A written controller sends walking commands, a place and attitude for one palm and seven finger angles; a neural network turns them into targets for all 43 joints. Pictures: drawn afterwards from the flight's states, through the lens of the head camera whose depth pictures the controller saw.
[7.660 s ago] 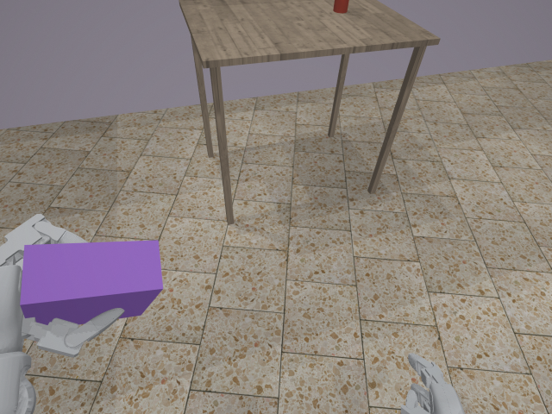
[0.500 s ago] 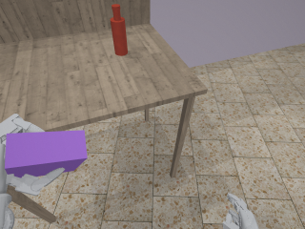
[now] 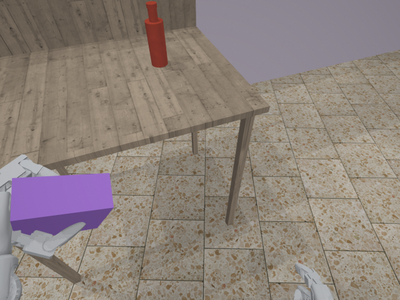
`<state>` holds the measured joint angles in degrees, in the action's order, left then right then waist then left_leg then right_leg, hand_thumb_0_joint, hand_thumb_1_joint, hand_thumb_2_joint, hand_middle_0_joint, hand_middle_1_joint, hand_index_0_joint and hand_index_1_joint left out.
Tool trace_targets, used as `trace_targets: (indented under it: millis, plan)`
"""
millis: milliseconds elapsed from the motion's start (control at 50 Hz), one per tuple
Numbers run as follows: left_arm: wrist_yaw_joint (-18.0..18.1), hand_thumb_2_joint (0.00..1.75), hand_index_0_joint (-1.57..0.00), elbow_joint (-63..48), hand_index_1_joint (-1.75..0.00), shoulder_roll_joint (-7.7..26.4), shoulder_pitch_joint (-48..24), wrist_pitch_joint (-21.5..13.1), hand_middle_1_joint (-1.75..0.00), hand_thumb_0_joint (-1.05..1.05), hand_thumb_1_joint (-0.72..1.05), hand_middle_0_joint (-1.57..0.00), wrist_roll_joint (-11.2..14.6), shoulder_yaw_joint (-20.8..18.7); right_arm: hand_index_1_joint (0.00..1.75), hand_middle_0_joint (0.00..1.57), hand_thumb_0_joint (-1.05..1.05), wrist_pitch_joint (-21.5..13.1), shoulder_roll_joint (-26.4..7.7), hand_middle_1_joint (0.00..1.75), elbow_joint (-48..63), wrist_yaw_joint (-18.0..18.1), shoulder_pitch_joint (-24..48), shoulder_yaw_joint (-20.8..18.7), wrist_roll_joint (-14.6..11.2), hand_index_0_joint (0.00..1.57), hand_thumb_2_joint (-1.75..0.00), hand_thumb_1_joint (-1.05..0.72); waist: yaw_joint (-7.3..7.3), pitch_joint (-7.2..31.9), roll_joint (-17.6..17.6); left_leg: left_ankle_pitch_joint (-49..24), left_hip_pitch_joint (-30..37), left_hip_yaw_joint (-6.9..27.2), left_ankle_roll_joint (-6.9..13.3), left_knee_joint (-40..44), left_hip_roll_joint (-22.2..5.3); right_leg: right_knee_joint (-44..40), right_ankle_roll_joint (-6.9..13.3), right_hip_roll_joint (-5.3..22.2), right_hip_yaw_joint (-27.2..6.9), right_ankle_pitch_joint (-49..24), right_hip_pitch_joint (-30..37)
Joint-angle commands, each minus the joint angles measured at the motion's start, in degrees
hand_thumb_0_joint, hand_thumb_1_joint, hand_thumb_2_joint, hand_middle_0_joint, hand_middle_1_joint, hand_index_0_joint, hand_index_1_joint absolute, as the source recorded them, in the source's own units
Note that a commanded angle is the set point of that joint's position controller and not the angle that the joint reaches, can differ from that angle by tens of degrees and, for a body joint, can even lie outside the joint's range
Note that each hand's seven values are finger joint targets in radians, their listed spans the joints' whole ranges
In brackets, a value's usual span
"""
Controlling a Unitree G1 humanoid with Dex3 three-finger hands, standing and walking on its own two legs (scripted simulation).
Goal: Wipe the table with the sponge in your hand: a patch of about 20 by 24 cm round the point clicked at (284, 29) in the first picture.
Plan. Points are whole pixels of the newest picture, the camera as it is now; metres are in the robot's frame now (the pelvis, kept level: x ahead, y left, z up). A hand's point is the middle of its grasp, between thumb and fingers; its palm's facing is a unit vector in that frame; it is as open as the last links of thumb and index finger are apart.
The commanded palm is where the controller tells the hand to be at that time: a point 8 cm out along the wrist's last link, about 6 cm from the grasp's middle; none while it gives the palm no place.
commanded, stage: come to a stop and stand still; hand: left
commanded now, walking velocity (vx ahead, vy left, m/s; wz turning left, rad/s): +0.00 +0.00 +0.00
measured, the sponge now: (76, 206) +0.22 +0.21 +0.14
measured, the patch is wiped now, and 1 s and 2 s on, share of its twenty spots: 0.00 0.00 0.00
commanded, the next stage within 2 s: look again from close up in 0.08 s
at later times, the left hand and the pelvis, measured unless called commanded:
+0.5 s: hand (26, 207) +0.21 +0.29 +0.14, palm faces +0.31 -0.88 -0.37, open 9.7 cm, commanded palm +0.16 +0.33 +0.18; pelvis +0.00 +0.05 +0.00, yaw -1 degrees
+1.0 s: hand (32, 145) +0.33 +0.34 +0.15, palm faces +0.39 -0.83 -0.41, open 9.7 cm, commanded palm +0.27 +0.37 +0.18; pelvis +0.11 +0.08 -0.01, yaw +1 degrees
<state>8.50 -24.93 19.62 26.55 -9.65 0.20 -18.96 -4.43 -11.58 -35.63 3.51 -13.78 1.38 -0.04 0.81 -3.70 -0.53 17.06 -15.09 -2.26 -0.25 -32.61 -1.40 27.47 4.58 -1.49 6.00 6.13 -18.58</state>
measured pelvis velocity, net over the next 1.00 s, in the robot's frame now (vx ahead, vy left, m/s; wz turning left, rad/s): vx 0.11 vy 0.08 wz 0.01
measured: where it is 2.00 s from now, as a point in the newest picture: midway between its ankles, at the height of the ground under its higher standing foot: (171, 297)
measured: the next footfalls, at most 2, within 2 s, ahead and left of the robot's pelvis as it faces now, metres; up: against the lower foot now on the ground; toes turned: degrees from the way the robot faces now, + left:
right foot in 1.10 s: +0.28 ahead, +0.04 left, +0.00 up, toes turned -3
left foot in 1.40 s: +0.35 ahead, +0.31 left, +0.00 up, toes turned +5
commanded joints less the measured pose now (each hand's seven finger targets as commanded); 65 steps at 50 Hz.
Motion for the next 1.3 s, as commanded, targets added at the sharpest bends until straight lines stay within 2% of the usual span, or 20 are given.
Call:
trace_targets:
  millis: [0,140,160,180,200,220,320,400,520,620,760,820,840,880,960,1020,1060,1080,1120,1280]
  plan:
    - [1.88,1.30,-1.20,-13.57,-1.60,11.29,-6.59,-3.21,-1.60,0.00,0.10,-1.20,0.30,-6.11,0.30,0.20,0.00,-2.50,-4.60,0.30,8.07,0.04,5.70,-2.31,0.43,0.20,-0.90,-0.90,-0.73,6.97,8.84,7.60,-1.55,0.85,0.81,-7.61,0.54,-20.24,-0.26,17.05,-22.70,35.64,-0.43]
    - [2.05,1.30,-1.20,-18.59,-1.60,11.44,-2.14,-4.50,-1.60,0.00,0.10,-1.20,1.09,-7.19,0.30,0.20,0.00,-1.71,-6.21,0.30,9.89,0.44,6.30,-2.40,0.96,0.20,-0.90,-0.90,0.06,6.39,-5.71,7.12,-2.46,8.24,3.03,15.22,-5.22,-7.48,-3.53,6.45,-10.90,21.97,5.99]
    - [0.94,1.30,-1.20,-28.89,-1.60,57.55,-65.81,-9.98,-1.60,0.00,0.10,-1.20,-6.39,-39.17,0.30,0.20,0.00,-6.61,-7.03,0.30,5.59,1.21,-3.80,-3.61,1.60,0.20,-0.90,-0.90,0.04,-0.59,2.91,2.34,-10.87,-0.09,2.53,3.39,-3.89,-8.71,-12.76,5.96,-13.95,16.24,1.25]
    - [-1.59,1.30,-1.20,4.71,-1.60,24.70,-32.95,-8.12,-1.60,0.00,0.10,-1.20,-0.49,-18.40,0.30,0.20,0.00,-5.68,-2.12,0.30,4.69,0.62,-0.54,-2.00,0.12,0.20,-0.90,-0.90,-0.16,16.54,3.50,3.68,-2.95,-0.48,2.28,-4.15,1.57,-10.38,-6.80,12.67,-13.22,21.95,5.93]
    - [-1.47,1.30,-1.20,2.73,-1.60,20.90,-17.09,-7.16,-1.60,0.00,0.10,-1.20,1.83,-16.08,0.30,0.20,0.00,-5.30,-3.53,0.30,8.82,0.26,1.20,-2.95,-0.59,0.20,-0.90,-0.90,3.25,8.01,6.14,6.46,-1.35,-0.97,1.11,-7.07,3.21,-20.37,-7.63,12.45,-21.87,27.53,1.45]
    - [-2.39,1.30,-1.20,9.32,-1.60,11.83,-14.97,-6.13,-1.60,0.00,0.10,-1.20,3.25,-9.34,0.30,0.20,0.00,-6.40,-4.27,0.30,9.47,-0.42,4.25,-2.92,-1.09,0.20,-0.90,-0.90,2.19,8.15,0.70,7.01,3.02,-0.70,1.14,-2.38,2.33,-17.99,-2.26,13.34,-20.78,26.84,0.94]
    - [-3.75,1.30,-1.20,-6.61,-1.60,4.86,-9.56,-9.07,-1.60,0.00,0.10,-1.20,3.45,0.16,0.30,0.20,0.00,-8.24,-6.12,0.30,11.11,-3.07,4.18,-1.90,-1.38,0.20,-0.90,-0.90,1.90,4.03,-8.76,15.45,-8.91,4.97,3.08,17.51,-2.07,-2.64,-4.59,3.73,-10.91,21.61,11.16]
    - [-2.34,1.30,-1.20,-7.21,-1.60,11.06,-12.66,-7.81,-1.60,0.00,0.10,-1.20,1.36,-6.09,0.30,0.20,0.00,-8.66,-6.92,0.30,12.21,-2.94,5.19,-2.64,-1.81,0.20,-0.90,-0.90,2.23,4.30,3.95,19.61,-17.39,8.93,4.31,21.80,-7.41,7.63,-6.13,1.21,-5.87,12.51,18.79]
    - [-2.42,1.30,-1.20,-15.30,-1.60,15.77,-23.26,-9.09,-1.60,0.00,0.10,-1.20,0.29,-12.02,0.30,0.20,0.00,-8.95,-5.96,0.30,13.50,-3.09,7.05,-2.37,-0.26,0.20,-0.90,-0.90,1.37,2.55,-11.39,22.44,-16.91,8.64,4.16,24.04,-7.57,8.65,-5.13,0.86,-5.97,9.68,18.22]
    - [-3.27,1.30,-1.20,-10.40,-1.60,8.54,-16.42,-8.74,-1.60,0.00,0.10,-1.20,0.59,-6.04,0.30,0.20,0.00,-9.41,-6.24,0.30,12.66,-4.08,6.71,-2.67,0.34,0.20,-0.90,-0.90,1.51,4.52,-6.76,24.06,-13.63,6.64,4.08,17.52,-3.94,3.97,-2.49,0.71,-6.11,15.20,17.39]
    - [-3.47,1.30,-1.20,-8.35,-1.60,9.12,-15.88,-7.15,-1.60,0.00,0.10,-1.20,1.01,-4.89,0.30,0.20,0.00,-6.61,-6.17,0.30,11.40,-3.39,4.68,-2.90,-0.16,0.20,-0.90,-0.90,-0.01,2.34,10.05,8.33,-9.62,1.25,2.21,-14.07,2.25,-10.31,6.87,16.52,-31.57,36.66,1.01]
    - [-2.56,1.30,-1.20,-14.37,-1.60,12.91,-16.63,-7.23,-1.60,0.00,0.10,-1.20,1.70,-9.56,0.30,0.20,0.00,-6.59,-6.53,0.30,10.63,-2.65,3.14,-2.84,-0.36,0.20,-0.90,-0.90,-2.13,6.72,-3.57,4.84,8.70,4.64,2.80,6.42,0.39,9.48,2.21,8.93,-18.58,21.87,-9.06]
    - [-2.54,1.30,-1.20,-16.28,-1.60,11.17,-13.46,-7.87,-1.60,0.00,0.10,-1.20,1.82,-8.79,0.30,0.20,0.00,-6.59,-7.65,0.30,11.44,-2.41,3.78,-3.10,-0.27,0.20,-0.90,-0.90,-1.53,8.01,-17.17,2.76,14.73,18.53,3.99,15.58,-8.00,24.19,-2.28,-0.22,-6.44,18.65,-15.51]
    - [-2.10,1.30,-1.20,-20.94,-1.60,13.64,-14.44,-8.46,-1.60,0.00,0.10,-1.20,1.27,-10.13,0.30,0.20,0.00,-6.89,-5.78,0.30,12.47,-3.27,4.78,-3.57,0.32,0.20,-0.90,-0.90,-2.45,7.51,-16.23,-27.00,25.11,27.32,6.09,13.76,-14.89,37.45,-2.77,0.50,-5.29,24.90,-28.38]
    - [-1.35,1.30,-1.20,-23.92,-1.60,11.31,-11.94,-7.01,-1.60,0.00,0.10,-1.20,1.05,-7.79,0.30,0.20,0.00,-7.66,-6.74,0.30,12.53,-4.66,4.09,-4.40,-0.41,0.20,-0.90,-0.90,-2.10,6.62,-6.68,-44.26,27.80,10.64,2.04,6.75,-7.86,22.76,-2.50,0.63,3.18,14.14,-25.33]
    - [-1.01,1.30,-1.20,-21.31,-1.60,11.97,-5.13,-6.07,-1.60,0.00,0.10,-1.20,2.23,-9.77,0.30,0.20,0.00,-7.25,-7.39,0.30,13.21,-4.30,5.23,-3.85,-0.31,0.20,-0.90,-0.90,-0.14,10.69,-11.04,-49.20,11.18,-0.49,-1.65,-5.64,-2.91,2.51,-0.96,-3.71,9.42,0.93,5.33]
    - [-0.74,1.30,-1.20,-18.73,-1.60,13.64,0.70,-5.71,-1.60,0.00,0.10,-1.20,2.89,-12.35,0.30,0.20,0.00,-5.77,-7.16,0.30,13.21,-4.61,5.95,-4.65,-0.84,0.20,-0.90,-0.90,3.18,19.21,3.66,-31.58,-15.35,-2.86,-3.60,-38.49,0.39,2.18,7.86,9.43,-6.09,-14.67,36.50]
    - [-0.79,1.30,-1.20,-19.30,-1.60,15.48,-1.01,-6.76,-1.60,0.00,0.10,-1.20,3.72,-15.07,0.30,0.20,0.00,-5.84,-8.10,0.30,14.37,-4.79,7.50,-5.53,-0.48,0.20,-0.90,-0.90,3.08,22.28,12.75,9.55,-31.22,0.64,-2.04,-57.37,5.42,1.67,16.78,25.18,-32.93,-27.31,41.56]
    - [-0.58,1.30,-1.20,-14.84,-1.60,17.77,2.52,-7.04,-1.60,0.00,0.10,-1.20,2.96,-19.64,0.30,0.20,0.00,-3.79,-7.23,0.30,12.63,-4.79,4.23,-5.41,0.35,0.20,-0.90,-0.90,1.30,11.71,1.52,13.77,-32.91,13.59,0.56,-56.50,-4.39,-4.53,14.85,29.29,-37.68,-6.38,23.00]
    - [-1.50,1.30,-1.20,-19.48,-1.60,12.02,-9.17,-6.97,-1.60,0.00,0.10,-1.20,2.14,-9.46,0.30,0.20,0.00,-4.63,-4.12,0.30,9.16,-2.82,6.78,-2.75,0.86,0.20,-0.90,-0.90,0.33,7.86,3.99,-9.83,1.98,-7.27,0.18,-10.21,-1.48,-5.18,2.56,12.79,-6.52,4.38,-5.22]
